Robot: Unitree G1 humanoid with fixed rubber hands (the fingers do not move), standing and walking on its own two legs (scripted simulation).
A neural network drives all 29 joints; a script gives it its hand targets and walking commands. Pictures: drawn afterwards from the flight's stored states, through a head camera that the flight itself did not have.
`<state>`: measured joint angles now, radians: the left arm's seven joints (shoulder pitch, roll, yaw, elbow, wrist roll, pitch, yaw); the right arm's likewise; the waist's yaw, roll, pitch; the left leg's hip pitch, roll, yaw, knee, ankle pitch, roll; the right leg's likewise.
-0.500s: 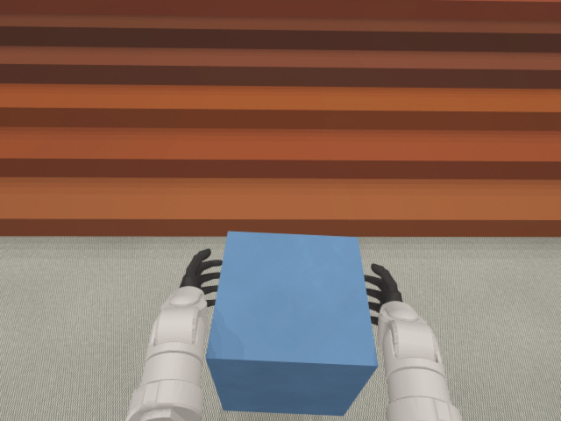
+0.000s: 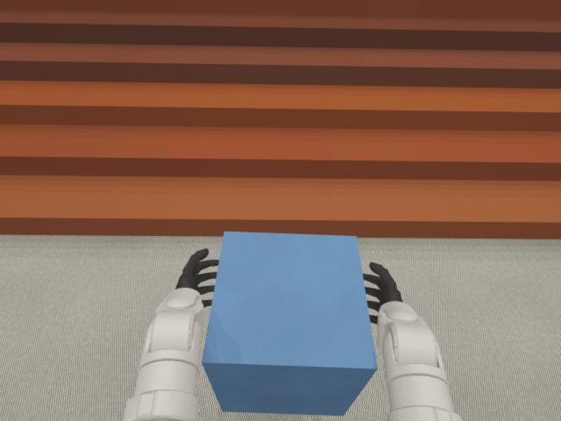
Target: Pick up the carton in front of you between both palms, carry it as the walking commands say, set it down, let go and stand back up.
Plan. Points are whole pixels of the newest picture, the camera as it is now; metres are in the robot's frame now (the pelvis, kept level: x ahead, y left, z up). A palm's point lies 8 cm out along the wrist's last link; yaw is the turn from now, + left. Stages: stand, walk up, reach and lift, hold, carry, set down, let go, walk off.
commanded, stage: reach and lift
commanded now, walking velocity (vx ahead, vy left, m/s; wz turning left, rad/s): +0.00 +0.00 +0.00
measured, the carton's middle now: (286, 327) +0.30 +0.00 -0.05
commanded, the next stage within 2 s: hold in 0.28 s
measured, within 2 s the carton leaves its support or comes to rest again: neither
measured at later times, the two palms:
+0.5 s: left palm (180, 295) +0.28 +0.16 +0.06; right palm (391, 311) +0.27 -0.14 +0.05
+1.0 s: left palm (181, 290) +0.29 +0.16 +0.06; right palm (391, 302) +0.29 -0.14 +0.05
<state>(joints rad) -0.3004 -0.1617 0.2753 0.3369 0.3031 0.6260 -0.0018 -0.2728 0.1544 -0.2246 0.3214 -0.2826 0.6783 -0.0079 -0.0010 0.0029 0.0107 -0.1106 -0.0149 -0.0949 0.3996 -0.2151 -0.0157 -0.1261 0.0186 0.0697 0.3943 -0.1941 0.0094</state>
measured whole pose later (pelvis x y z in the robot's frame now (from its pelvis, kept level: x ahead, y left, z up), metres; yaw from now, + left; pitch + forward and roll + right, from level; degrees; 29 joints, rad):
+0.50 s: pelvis +0.00 +0.01 +0.00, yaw +0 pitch -7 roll +0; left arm -0.26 -0.15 0.22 0.22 0.27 0.73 0.01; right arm -0.23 0.14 -0.17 0.21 -0.26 0.77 -0.01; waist 0.00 0.00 0.00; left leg -0.04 -0.02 -0.08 0.36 -0.20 -0.01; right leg -0.06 0.01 0.08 0.35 -0.17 0.02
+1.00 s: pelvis +0.00 +0.00 +0.00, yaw +2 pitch -3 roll -1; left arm -0.31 -0.16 0.24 0.23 0.28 0.76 0.01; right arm -0.27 0.15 -0.21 0.20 -0.25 0.81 -0.01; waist -0.01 0.00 -0.06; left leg -0.21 0.00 -0.07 0.55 -0.39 -0.01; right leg -0.17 0.02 0.04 0.45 -0.27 0.00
